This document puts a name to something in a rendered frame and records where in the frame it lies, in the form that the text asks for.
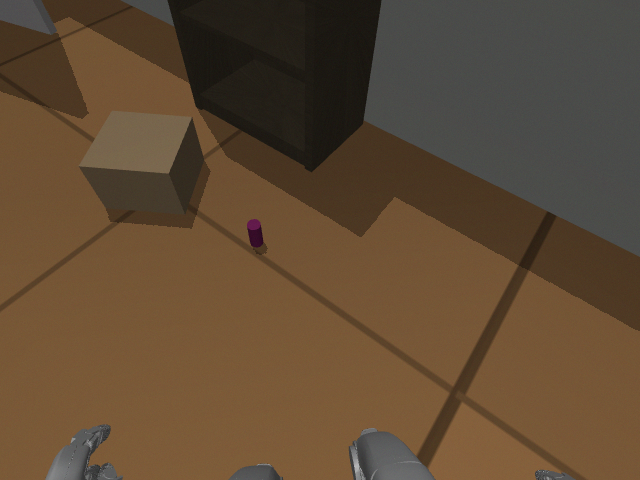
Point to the left robot hand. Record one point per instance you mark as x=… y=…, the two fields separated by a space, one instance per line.
x=71 y=463

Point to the bookshelf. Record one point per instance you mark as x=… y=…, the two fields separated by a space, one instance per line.
x=293 y=74

